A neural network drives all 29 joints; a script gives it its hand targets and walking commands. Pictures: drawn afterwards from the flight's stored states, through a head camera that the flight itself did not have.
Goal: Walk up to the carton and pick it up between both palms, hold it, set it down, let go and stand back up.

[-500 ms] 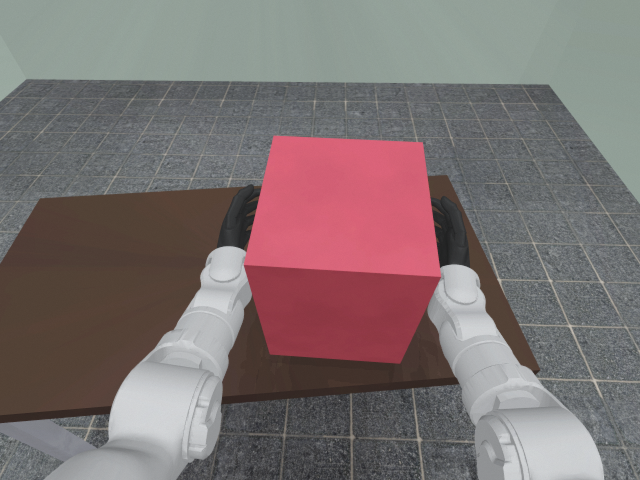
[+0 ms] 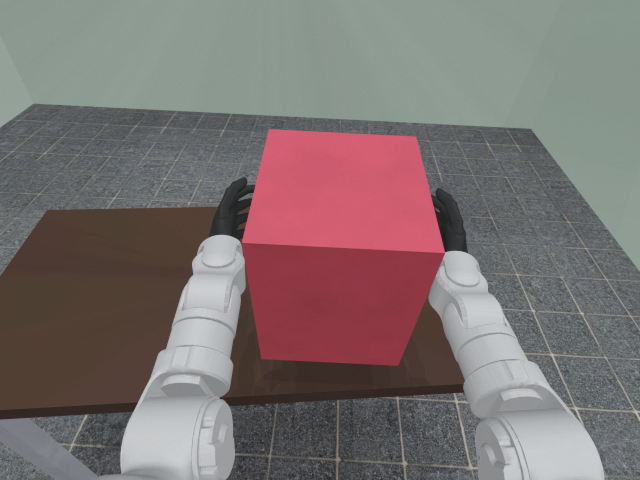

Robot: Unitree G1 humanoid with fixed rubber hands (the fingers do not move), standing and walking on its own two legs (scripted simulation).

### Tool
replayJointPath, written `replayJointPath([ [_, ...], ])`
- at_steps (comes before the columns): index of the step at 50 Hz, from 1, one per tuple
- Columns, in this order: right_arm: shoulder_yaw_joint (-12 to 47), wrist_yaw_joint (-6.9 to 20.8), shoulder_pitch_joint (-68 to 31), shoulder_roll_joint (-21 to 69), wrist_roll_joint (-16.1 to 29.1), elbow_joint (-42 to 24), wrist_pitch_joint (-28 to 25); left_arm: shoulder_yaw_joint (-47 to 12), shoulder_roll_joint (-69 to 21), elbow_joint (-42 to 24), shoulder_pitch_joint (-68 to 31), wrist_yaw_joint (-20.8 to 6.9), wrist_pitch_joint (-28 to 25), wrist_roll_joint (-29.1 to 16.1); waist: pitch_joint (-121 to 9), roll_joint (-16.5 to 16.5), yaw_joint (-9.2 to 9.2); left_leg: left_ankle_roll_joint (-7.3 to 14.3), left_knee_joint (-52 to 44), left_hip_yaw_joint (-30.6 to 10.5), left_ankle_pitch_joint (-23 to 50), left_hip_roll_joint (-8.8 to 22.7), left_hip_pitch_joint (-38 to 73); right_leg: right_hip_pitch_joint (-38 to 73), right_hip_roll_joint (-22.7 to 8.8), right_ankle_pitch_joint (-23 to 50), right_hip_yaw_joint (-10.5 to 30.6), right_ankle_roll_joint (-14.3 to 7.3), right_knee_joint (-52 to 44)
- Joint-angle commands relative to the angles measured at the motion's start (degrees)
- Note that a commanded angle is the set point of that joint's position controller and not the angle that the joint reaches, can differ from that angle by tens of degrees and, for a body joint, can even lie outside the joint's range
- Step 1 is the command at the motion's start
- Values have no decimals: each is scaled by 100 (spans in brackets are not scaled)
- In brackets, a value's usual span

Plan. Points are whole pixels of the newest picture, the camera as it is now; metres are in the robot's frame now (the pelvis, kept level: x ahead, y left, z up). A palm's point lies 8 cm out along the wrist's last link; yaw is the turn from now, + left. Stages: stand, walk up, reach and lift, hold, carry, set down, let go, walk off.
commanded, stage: reach and lift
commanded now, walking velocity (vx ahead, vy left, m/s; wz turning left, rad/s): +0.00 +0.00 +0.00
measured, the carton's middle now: (335, 251) +0.40 +0.00 +0.10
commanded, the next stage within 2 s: hold in 1.48 s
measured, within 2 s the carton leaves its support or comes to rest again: neither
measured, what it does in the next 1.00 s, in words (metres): stands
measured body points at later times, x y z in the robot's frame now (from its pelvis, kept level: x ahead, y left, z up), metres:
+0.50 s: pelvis -0.01 +0.00 +0.00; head -0.05 +0.03 +0.45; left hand +0.38 +0.14 +0.15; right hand +0.37 -0.15 +0.15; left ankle +0.04 +0.11 -0.75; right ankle -0.02 -0.12 -0.75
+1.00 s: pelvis -0.01 +0.00 +0.00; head -0.06 +0.03 +0.45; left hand +0.37 +0.14 +0.17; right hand +0.37 -0.15 +0.17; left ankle +0.04 +0.11 -0.75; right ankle -0.02 -0.12 -0.75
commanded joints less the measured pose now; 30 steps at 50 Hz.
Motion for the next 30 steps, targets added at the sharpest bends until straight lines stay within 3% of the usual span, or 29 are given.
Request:
replayJointPath([
  [1, 2213, 753, -4937, 3773, 136, -1782, -360, -2268, -4250, -1449, -4381, -1114, -196, -242, -2810, 484, -16, -324, 13, 1, 1702, -219, 1847, 200, 242, 1696, -9, 214, -169],
  [5, 2115, 712, -4977, 3649, 135, -1845, -247, -2290, -4226, -1536, -4313, -1152, 58, -228, -2398, 392, -129, -276, -113, -11, 1231, -229, 1755, 46, 232, 1254, -54, 260, -267],
  [7, 2252, 746, -4951, 3673, 217, -1940, -254, -2452, -4292, -1874, -4292, -1099, 139, -258, -2608, 426, -116, -309, -27, -22, 1526, -206, 1970, 35, 272, 1363, -64, 221, -244],
  [9, 2272, 732, -4997, 3517, 287, -2007, -187, -2453, -4284, -1805, -4066, -1089, 324, -211, -2345, 449, -120, -299, -31, -48, 1448, -198, 1966, -48, 281, 1191, -86, 205, -305],
  [14, 2403, 726, -5178, 3543, 440, -2433, -96, -2832, -4401, -2331, -4243, -983, 547, -353, -2631, 597, -205, -332, 46, -112, 1371, -195, 2071, -259, 293, 1005, -121, 200, -279],
  [20, 2720, 696, -5349, 3623, 708, -2844, 163, -2913, -4371, -2597, -4036, -921, 879, -445, -2768, 425, -91, -193, 65, -145, 1255, -223, 1960, -169, 306, 1080, -50, 248, -216],
  [24, 2838, 680, -5166, 3582, 880, -2936, 375, -3171, -4393, -3028, -4090, -813, 1000, -557, -2822, 601, -183, -278, 136, -237, 1427, -191, 2165, -340, 352, 1044, -59, 198, -208],
  [26, 2796, 676, -5197, 3574, 876, -2939, 482, -3203, -4388, -2986, -4087, -790, 1114, -566, -2619, 561, -200, -245, 79, -241, 1134, -183, 2072, -457, 341, 749, -44, 195, -258],
  [30, 2854, 647, -5114, 3539, 1026, -2960, 662, -3184, -4304, -3138, -3982, -766, 1276, -575, -2601, 553, -192, -223, 97, -263, 1242, -200, 2013, -277, 335, 976, -1, 224, -214],
])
